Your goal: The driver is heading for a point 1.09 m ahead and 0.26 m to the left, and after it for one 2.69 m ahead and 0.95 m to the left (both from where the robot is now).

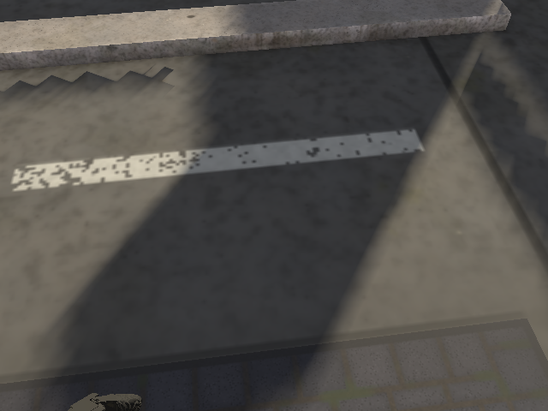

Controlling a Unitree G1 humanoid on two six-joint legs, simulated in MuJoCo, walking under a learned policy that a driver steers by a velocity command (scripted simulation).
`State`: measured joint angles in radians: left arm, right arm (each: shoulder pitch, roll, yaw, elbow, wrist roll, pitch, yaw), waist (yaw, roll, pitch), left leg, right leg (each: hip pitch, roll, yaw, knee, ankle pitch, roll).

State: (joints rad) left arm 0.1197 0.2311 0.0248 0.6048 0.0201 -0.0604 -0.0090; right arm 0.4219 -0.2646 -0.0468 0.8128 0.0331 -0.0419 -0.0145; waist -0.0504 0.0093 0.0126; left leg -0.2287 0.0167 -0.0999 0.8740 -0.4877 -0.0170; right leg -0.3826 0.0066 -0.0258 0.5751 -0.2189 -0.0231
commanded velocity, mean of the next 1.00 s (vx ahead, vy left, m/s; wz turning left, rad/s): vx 0.44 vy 0.00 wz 0.43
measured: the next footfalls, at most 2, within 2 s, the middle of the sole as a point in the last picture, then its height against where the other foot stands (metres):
left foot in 0.40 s outside the picture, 0.11 m higher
right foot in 0.94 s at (228, 311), level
